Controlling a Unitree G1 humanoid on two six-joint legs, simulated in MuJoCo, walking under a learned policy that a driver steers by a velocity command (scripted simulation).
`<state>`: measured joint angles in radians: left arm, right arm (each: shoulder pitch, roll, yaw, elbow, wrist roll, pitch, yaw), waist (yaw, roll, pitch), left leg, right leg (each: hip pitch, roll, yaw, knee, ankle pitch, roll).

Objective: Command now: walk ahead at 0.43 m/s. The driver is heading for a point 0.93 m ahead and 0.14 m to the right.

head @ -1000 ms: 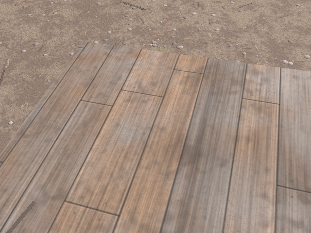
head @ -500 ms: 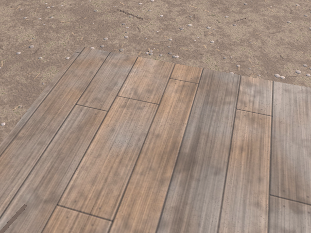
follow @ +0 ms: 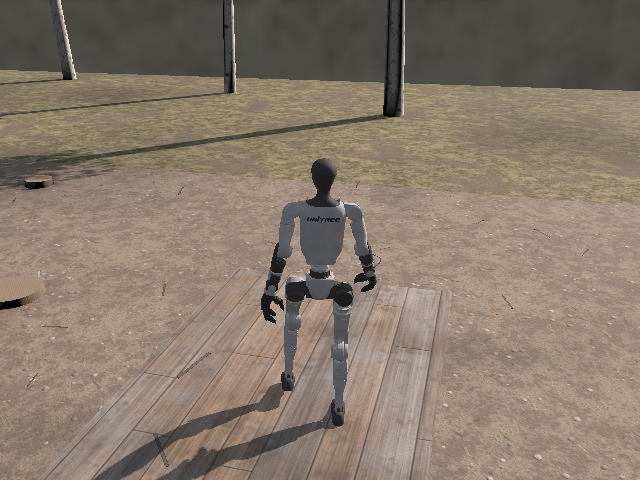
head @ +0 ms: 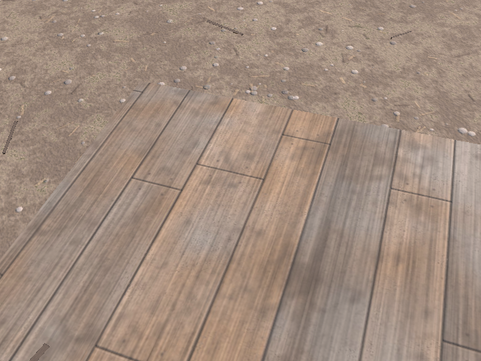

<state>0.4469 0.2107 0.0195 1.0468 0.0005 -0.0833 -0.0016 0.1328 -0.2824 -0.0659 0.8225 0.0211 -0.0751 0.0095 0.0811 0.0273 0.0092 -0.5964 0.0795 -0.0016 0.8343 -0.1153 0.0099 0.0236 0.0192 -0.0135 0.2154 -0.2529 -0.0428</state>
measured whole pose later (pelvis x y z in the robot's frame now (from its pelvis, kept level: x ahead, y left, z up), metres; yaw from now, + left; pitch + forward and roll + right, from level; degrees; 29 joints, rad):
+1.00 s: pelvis +0.57 -0.03 +0.00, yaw -20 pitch +2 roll +0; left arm 0.31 0.27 0.07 0.76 -0.01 -0.06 -0.01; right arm 0.10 -0.31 -0.05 0.79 -0.01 -0.11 0.00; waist 0.03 0.03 0.04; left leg -0.64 0.11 -0.08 0.96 -0.22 -0.04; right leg -0.21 0.11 0.06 0.34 -0.15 -0.10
